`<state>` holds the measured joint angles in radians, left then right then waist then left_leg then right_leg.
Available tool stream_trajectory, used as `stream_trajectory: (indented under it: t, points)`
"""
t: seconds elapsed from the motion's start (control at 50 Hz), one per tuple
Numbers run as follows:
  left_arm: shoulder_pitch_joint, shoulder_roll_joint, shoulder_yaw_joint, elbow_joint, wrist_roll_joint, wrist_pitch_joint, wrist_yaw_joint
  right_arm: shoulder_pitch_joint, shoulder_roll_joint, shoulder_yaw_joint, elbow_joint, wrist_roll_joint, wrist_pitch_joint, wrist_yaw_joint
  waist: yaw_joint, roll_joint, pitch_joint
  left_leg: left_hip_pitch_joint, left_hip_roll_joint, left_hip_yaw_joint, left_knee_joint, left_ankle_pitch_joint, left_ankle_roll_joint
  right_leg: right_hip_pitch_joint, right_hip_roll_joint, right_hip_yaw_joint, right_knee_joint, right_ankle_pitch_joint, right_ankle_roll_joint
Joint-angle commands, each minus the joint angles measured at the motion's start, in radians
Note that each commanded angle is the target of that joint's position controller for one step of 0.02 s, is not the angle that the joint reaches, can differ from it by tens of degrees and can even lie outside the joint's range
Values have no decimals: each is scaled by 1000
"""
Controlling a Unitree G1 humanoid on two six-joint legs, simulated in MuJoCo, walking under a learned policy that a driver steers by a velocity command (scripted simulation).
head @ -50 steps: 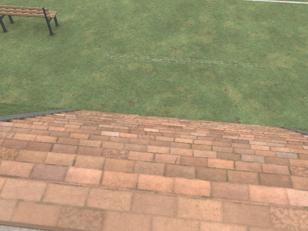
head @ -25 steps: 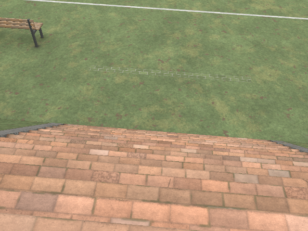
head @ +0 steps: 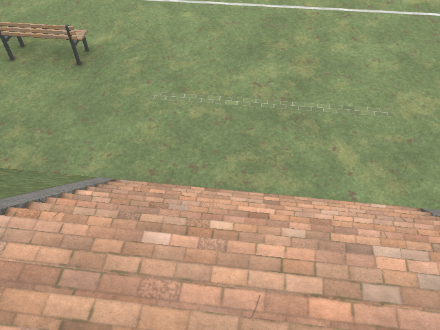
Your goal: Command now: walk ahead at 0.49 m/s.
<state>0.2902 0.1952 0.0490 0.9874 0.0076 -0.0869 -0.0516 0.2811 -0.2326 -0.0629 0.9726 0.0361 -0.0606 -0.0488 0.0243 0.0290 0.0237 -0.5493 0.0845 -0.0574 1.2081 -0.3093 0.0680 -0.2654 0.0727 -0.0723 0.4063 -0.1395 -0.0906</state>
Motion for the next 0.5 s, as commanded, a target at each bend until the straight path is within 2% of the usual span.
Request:
stream_trajectory:
  t: [0.02, 0.06, 0.08, 0.1, 0.12, 0.14, 0.16, 0.2, 0.22, 0.24, 0.28, 0.3, 0.32, 0.34, 0.36, 0.38, 0.4, 0.42, 0.44, 0.46, 0.48, 0.5]
  points:
    - [-13, 129, 21, -43, 2, -25, 36, 77, -75, -25, -34, -20, 17, -13, -59, -86, 36, -45, 70, -44, -190, 131, -11, -47, -268, 277, -265, 5, -157]
    - [34, 147, 27, -25, 8, -10, 59, -19, -68, -21, -68, -41, 15, -3, -32, -79, 29, -74, 61, -29, -332, 236, -20, -6, -261, 243, -248, 114, -137]
    - [50, 149, 26, -20, 7, -1, 66, -29, -51, -17, -75, -44, 15, 4, -33, -86, 16, -68, 56, -22, -381, 287, -17, 13, -252, 220, -231, 161, -126]
    - [74, 141, 26, -1, 23, 8, 64, -2, -32, -13, -53, -46, 22, 11, -33, -94, -25, 3, 36, 6, -348, 316, -28, -8, -240, 181, -196, 250, -126]
    - [85, 136, 24, 3, 18, 13, 62, -10, -36, -13, -56, -39, 27, 15, -32, -95, -23, 9, 28, 16, -350, 321, -29, -12, -237, 164, -191, 257, -124]
    - [115, 147, 27, 25, 26, 13, 62, 27, -54, -20, -41, -35, 27, 25, -42, -105, -39, -16, 47, -20, -258, 345, -26, 24, -286, 204, -142, 295, -144]
    - [132, 132, 19, 18, 29, 11, 55, 38, -74, -28, -29, -27, 29, 30, -42, -45, -52, -28, 25, 10, -194, 357, -25, 31, -282, 191, -99, 257, -155]
    - [170, 110, 14, 25, 7, 17, 57, -6, -65, -28, -39, -23, 27, 36, -18, -70, 0, -164, 42, 1, -148, 280, -16, 93, -301, 253, -66, 151, -172]
    - [190, 102, 11, 24, 2, 22, 60, -31, -64, -26, -53, -15, 25, 41, -8, -85, 31, -246, 54, -14, -146, 237, -12, 140, -313, 287, -31, 132, -180]
    - [192, 92, 7, 15, 3, 24, 59, -54, -66, -25, -71, -15, 20, 51, -6, -96, 44, -304, 60, -16, -152, 203, -12, 181, -328, 307, 28, 171, -184]
    - [210, 114, 12, 0, -1, 35, 64, -71, -64, -20, -89, -31, 7, 62, 7, -99, 32, -296, 40, 21, -166, 157, -8, 178, -340, 299, 150, 324, -180]
    - [195, 124, 13, -11, -3, 40, 65, -43, -60, -19, -80, -35, 0, 69, -3, -116, 6, -202, 18, 57, -175, 150, -5, 113, -330, 273, 206, 397, -174]
    - [127, 134, 14, -34, -10, 44, 63, 65, -66, -22, -46, -37, -4, 70, -59, -131, -35, 31, -24, 114, -219, 156, 10, -35, -293, 199, 287, 550, -148]
    - [26, 144, 15, -57, -17, 37, 59, 304, -93, -40, 30, -41, -9, 69, -183, -127, -105, 398, -89, 183, -255, 205, 29, -252, -229, 117, 469, 709, -114]
    - [-153, 187, 27, -84, -39, 10, 61, 612, -110, -52, 113, -58, -14, 63, -395, -54, -137, 658, -112, 226, -374, 322, 58, -441, -139, 62, 826, 656, -54]
    - [-110, 97, 15, -143, -57, -4, 67, 573, -153, -46, 98, -49, -19, 58, -312, 365, -57, 566, 113, -206, -671, 332, 198, -600, 55, 86, 1233, -38, 9]
    - [-25, 78, 6, -151, -41, -30, 69, 389, -32, 13, 23, -20, -23, 63, -174, 332, 10, 455, 144, -343, -669, 734, 222, -644, 75, 297, 1252, -391, -20]
    - [80, 82, 18, -147, -80, -22, 74, 304, -38, 14, 7, -24, -16, 73, -50, 223, 1, 411, 228, -393, -672, 672, 245, -682, 66, 309, 1253, -374, -17]
    - [81, 61, 12, -158, -96, 9, 91, 251, -116, -7, 16, -21, -22, 87, 5, 92, 31, 276, 292, -511, -688, 325, 258, -704, -13, 277, 1153, -389, -18]
    - [-7, 87, 13, -189, -77, 33, 110, 173, -107, 0, -18, -29, -30, 93, -14, -34, 70, 181, 296, -490, -674, 222, 235, -707, -57, 282, 1057, -352, -7]
    - [-13, 81, 11, -213, -53, 54, 109, 65, -92, 15, -58, -50, -30, 87, 28, -49, 69, 23, 257, -412, -668, 211, 211, -580, -88, 250, 937, -298, 11]
    - [98, 64, 17, -147, -25, 72, 92, 52, -145, 2, -59, -88, -27, 79, 65, -62, 5, -103, 221, -341, -571, 138, 207, -412, -77, 175, 967, -56, 7]
